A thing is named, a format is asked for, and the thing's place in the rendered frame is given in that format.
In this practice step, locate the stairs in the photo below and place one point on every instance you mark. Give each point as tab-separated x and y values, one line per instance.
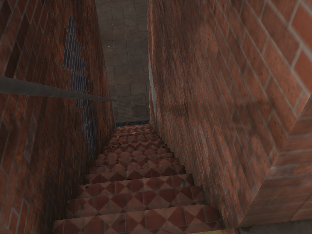
137	186

